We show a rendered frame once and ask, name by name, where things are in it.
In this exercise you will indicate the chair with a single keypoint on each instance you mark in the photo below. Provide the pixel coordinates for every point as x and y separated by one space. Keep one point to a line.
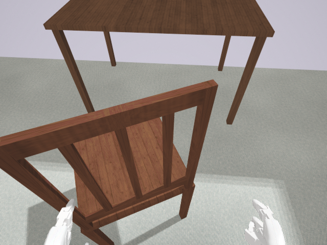
123 157

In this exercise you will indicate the table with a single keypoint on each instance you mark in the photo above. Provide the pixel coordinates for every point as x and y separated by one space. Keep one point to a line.
195 17

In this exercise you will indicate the robot left hand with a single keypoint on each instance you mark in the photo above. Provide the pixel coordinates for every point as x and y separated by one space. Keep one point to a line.
60 234

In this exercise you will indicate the robot right hand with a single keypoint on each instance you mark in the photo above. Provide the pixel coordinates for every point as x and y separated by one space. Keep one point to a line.
269 231

